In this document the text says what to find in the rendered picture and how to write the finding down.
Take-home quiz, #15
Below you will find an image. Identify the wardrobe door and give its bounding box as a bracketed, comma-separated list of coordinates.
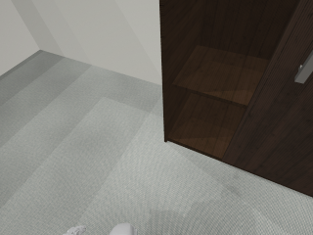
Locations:
[222, 0, 313, 196]

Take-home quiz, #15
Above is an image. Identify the robot left hand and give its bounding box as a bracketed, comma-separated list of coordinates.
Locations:
[63, 225, 86, 235]

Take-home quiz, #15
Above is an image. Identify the left robot thigh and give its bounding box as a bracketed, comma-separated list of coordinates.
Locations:
[109, 223, 138, 235]

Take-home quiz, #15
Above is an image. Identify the handle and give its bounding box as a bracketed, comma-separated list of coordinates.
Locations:
[294, 50, 313, 84]

